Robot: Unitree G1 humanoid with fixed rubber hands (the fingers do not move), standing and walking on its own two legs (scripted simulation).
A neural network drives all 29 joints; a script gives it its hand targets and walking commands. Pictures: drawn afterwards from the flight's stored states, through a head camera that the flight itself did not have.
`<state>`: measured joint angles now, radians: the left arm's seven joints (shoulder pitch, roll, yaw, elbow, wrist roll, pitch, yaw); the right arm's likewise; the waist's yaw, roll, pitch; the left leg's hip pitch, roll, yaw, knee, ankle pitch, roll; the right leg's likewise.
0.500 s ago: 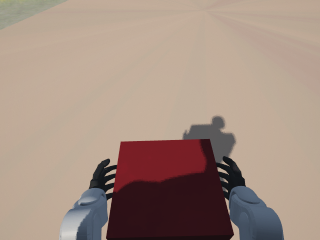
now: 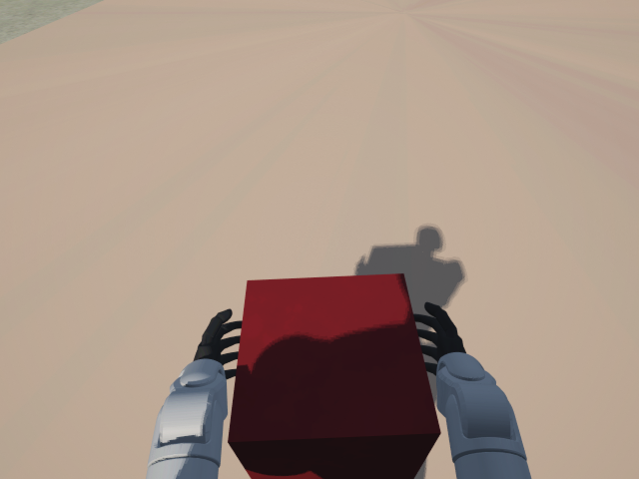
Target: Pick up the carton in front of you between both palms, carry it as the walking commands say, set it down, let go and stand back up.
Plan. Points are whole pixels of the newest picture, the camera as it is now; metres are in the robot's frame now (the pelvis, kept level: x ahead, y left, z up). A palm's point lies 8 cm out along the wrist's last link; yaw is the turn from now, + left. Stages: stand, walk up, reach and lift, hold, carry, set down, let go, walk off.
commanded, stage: carry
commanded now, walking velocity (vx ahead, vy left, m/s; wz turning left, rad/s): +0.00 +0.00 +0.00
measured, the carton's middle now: (330, 389) +0.29 +0.00 -0.05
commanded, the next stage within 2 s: hold in 1.92 s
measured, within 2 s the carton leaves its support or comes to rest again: neither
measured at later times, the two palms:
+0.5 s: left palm (193, 382) +0.26 +0.17 +0.04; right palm (446, 374) +0.26 -0.13 +0.04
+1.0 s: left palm (184, 396) +0.24 +0.17 +0.03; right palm (442, 388) +0.25 -0.13 +0.04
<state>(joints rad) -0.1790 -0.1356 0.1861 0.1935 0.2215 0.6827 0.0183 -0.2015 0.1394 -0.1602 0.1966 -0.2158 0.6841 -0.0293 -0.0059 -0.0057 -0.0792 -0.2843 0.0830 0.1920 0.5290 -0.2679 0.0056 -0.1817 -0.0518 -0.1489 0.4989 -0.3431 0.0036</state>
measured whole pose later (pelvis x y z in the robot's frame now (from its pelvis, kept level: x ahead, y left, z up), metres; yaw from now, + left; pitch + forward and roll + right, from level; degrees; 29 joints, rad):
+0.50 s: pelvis -0.03 +0.01 +0.00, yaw +0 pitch +2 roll +0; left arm -0.19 -0.14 0.18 0.14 0.23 0.74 0.01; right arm -0.21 0.14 -0.17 0.16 -0.23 0.73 -0.01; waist 0.00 -0.01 -0.09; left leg -0.32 0.07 0.20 0.51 -0.22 0.03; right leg -0.23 -0.07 -0.14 0.50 -0.30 0.01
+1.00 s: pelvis -0.04 +0.02 +0.00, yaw +0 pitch +2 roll -1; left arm -0.19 -0.14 0.17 0.13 0.23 0.74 0.02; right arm -0.20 0.14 -0.16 0.14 -0.22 0.72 -0.01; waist 0.00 -0.01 -0.09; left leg -0.35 0.06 0.20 0.51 -0.20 0.05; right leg -0.26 -0.07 -0.14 0.50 -0.27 0.02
